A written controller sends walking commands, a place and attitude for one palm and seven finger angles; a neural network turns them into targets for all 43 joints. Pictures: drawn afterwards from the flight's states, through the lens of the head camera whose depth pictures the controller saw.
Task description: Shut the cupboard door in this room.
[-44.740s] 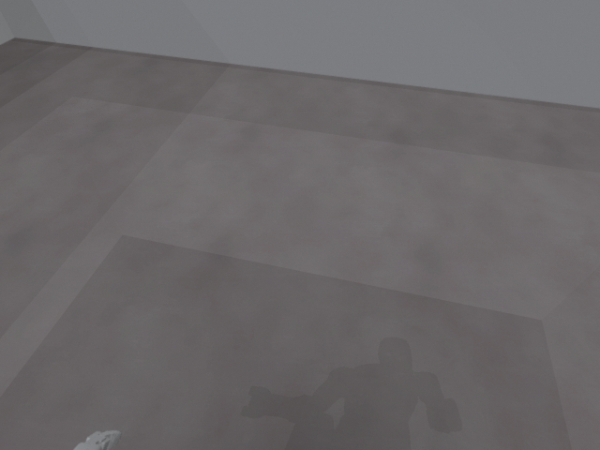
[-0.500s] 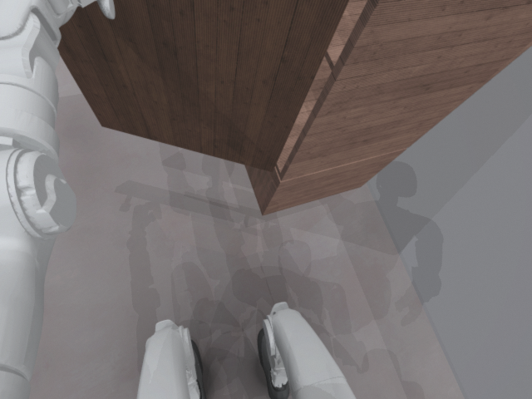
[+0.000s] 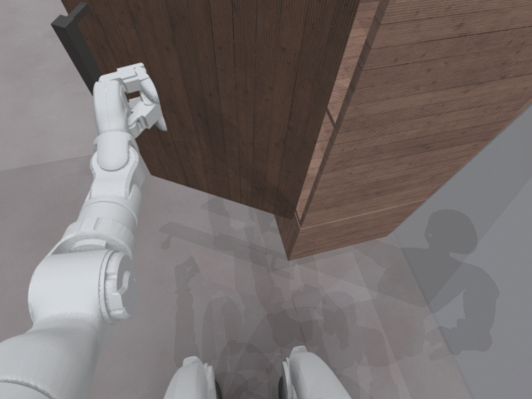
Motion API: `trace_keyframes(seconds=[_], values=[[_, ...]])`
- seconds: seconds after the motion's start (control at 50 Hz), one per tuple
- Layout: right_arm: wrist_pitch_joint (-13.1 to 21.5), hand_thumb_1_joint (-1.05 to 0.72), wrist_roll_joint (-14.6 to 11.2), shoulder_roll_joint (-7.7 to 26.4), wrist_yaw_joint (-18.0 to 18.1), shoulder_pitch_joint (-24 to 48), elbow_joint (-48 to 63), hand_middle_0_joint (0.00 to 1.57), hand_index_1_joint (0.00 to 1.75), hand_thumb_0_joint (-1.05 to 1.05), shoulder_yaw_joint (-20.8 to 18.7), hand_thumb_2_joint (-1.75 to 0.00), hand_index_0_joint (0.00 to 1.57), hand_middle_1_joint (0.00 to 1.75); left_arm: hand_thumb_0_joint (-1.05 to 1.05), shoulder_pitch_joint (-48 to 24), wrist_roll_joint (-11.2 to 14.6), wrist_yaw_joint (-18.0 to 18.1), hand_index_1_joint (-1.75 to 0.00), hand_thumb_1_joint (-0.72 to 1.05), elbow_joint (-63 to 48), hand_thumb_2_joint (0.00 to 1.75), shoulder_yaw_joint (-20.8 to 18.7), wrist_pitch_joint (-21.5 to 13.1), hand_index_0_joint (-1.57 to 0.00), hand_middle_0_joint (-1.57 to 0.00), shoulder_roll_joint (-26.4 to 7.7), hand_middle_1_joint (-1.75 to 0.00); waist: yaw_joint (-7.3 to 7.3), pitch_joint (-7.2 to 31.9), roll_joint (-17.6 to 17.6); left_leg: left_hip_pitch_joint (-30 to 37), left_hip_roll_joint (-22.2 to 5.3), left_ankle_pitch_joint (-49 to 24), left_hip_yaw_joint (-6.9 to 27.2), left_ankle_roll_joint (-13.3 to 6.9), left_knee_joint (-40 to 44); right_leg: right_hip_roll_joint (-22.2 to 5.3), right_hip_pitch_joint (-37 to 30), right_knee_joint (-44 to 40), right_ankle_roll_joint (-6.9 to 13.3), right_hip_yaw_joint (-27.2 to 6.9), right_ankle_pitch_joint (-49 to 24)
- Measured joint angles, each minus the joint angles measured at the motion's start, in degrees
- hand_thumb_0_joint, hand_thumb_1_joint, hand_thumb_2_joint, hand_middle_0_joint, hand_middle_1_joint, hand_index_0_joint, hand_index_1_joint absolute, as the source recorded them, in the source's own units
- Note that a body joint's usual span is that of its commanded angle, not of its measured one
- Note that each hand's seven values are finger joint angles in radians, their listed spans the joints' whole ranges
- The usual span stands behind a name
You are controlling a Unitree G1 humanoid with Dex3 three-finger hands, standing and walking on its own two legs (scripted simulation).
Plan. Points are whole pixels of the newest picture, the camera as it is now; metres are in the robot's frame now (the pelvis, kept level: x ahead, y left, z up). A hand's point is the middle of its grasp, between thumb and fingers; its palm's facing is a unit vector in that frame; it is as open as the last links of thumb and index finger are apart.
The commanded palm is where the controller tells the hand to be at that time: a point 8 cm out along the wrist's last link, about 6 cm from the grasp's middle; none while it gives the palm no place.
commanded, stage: pull the fist back off the door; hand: left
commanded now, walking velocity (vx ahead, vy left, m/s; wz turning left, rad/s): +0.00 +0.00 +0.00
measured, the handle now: (95, 59) +0.65 +0.20 +0.07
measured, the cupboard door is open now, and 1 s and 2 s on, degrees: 57 57 57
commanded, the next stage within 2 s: draw the hand back to the body in 0.30 s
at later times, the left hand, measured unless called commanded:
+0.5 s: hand (163, 131) +0.48 +0.09 +0.09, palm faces +0.08 -1.00 -0.04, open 3.1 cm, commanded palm +0.43 +0.15 +0.09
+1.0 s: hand (64, 203) +0.35 +0.17 +0.15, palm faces +0.07 -0.99 -0.12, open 3.1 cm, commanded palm +0.30 +0.22 +0.17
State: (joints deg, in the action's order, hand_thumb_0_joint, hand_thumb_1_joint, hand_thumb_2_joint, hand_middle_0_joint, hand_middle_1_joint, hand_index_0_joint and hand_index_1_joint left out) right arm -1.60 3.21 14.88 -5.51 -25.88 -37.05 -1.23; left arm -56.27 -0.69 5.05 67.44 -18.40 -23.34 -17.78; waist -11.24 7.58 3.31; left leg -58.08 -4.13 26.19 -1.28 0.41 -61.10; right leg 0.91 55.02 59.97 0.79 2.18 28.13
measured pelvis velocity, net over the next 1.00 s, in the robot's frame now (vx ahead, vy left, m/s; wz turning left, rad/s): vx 0.00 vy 0.00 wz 0.01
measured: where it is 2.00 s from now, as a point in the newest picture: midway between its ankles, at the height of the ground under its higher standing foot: outside the picture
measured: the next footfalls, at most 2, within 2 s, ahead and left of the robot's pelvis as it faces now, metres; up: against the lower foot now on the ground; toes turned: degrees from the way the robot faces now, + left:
none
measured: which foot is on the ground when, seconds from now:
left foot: down 0.00-1.00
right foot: down 0.00-1.00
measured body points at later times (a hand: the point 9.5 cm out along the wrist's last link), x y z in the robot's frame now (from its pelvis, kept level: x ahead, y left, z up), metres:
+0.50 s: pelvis -0.01 -0.01 +0.00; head +0.09 -0.02 +0.44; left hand +0.47 +0.14 +0.09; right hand +0.04 -0.27 -0.13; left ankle +0.02 +0.13 -0.66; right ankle +0.00 -0.11 -0.66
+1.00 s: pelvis +0.00 +0.00 +0.06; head +0.02 -0.01 +0.51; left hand +0.34 +0.22 +0.16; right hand +0.16 -0.25 -0.04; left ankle +0.02 +0.13 -0.66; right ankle +0.00 -0.11 -0.66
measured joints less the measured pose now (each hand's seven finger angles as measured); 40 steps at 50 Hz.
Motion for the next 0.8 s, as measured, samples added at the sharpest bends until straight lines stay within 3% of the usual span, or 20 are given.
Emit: trace_keyframes(seconds=[0.08,0.18,0.32,0.5,0.58,0.7,0.8], values=[[-0.23,-0.91,-0.59,0.45,0.64,1.63,-0.26,0.2,0.3,0.0,-0.91,-0.9,0.2,0.29,0.01,4.89,2.33,-0.58,-1.5,0.9,-4.15,0.9,2.46,-1.61,-1.3,-1.3,3.12,-1.5,1.9,-0.32,-0.76,1.84,0.39,-0.39,0.32,0.3,1.01,-0.33,-1.83,-0.52,0.26,0.35,0.09],[0.04,-0.91,-1.08,0.75,1.38,4.85,-1.03,0.2,0.3,0.0,-1.6,-0.9,0.2,0.29,0.02,8.13,2.34,-0.18,-1.5,0.9,-6.75,0.9,5.86,-3.88,-1.3,-1.3,6.09,-1.5,3.24,-0.37,-1.33,2.82,0.77,-0.44,0.89,0.59,0.89,-0.68,-2.98,-0.1,0.5,0.92,0.5],[0.25,-0.91,-1.48,0.08,2.18,8.36,-0.56,0.2,0.3,0.0,-1.2,-0.9,0.2,0.29,0.02,9.31,2.12,0.86,-1.5,0.9,-6.94,0.9,7.18,-4.13,-1.3,-1.3,7.81,-1.5,3.71,-0.04,-1.24,4.06,1.01,-0.67,0.57,0.67,1.02,-0.94,-3.78,0.52,0.59,0.6,0.62],[0.23,-0.91,-1.58,-1.38,2.64,8.14,-0.13,0.2,0.3,0.0,0.38,-0.9,0.2,0.29,0.02,6.84,2.02,0.12,-1.5,0.9,-4.06,0.9,4.03,-3.69,-1.3,-1.3,5.4,-1.5,2.97,-0.35,-1.11,3.75,0.93,-1.41,0.16,0.74,1.14,-0.86,-2.98,1.03,0.74,0.16,0.05],[-0.66,-0.91,-2.51,-1.36,3.06,5.81,0.31,0.2,0.3,0.0,0.17,-0.9,0.2,0.29,0.02,13.03,3.83,-2.22,-1.5,0.9,-11.41,0.9,3.3,-2.8,-1.3,-1.3,4.94,-1.5,3.97,-0.86,-0.85,6.8,0.62,-1.85,-0.89,0.71,3.32,-0.52,-5.43,-0.91,0.61,-0.86,-0.73],[-1.21,-0.91,-4.66,-0.77,4.49,3.35,0.26,0.2,0.3,0.01,0.21,-0.9,0.2,0.29,0.02,25.08,7.83,-4.92,-1.5,0.9,-23.26,0.9,5.68,1.77,-1.3,-1.3,5.61,-1.5,5.9,-1.99,-0.48,15.09,0.67,-3.56,-1.29,0.43,9.43,-0.36,-13.78,-7.42,0.32,-1.12,-2.77],[0.12,-0.91,-5.61,-0.14,5.66,4.52,0.15,0.2,0.3,0.01,0.08,-0.9,0.2,0.29,0.02,32.53,9.42,-6.2,-1.5,0.9,-31.79,0.9,8.29,3.43,-1.3,-1.3,6.0,-1.5,7.11,-2.4,-0.77,20.77,0.95,-4.68,-0.89,0.3,13.18,-0.49,-20.01,-11.91,0.15,-0.63,-4.12]])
